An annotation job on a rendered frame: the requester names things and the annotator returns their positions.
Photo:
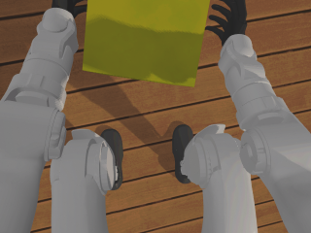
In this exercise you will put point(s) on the robot left hand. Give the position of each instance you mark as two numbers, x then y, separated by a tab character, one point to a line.
69	5

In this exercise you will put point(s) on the carton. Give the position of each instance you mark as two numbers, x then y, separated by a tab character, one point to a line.
156	41

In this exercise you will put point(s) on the right robot thigh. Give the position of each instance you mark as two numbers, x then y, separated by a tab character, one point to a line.
228	199

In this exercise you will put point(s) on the right robot forearm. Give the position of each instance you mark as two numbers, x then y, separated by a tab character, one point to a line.
251	92

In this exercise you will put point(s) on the right robot shin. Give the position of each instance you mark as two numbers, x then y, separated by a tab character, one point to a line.
217	128

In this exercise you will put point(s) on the left robot upper arm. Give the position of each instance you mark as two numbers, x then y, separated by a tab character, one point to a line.
30	136

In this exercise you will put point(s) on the left robot forearm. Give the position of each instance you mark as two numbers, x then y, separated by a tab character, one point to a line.
47	66

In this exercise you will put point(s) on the robot right hand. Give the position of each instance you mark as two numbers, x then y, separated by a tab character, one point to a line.
236	19

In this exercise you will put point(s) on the right robot upper arm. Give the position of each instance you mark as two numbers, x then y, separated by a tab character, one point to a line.
280	154

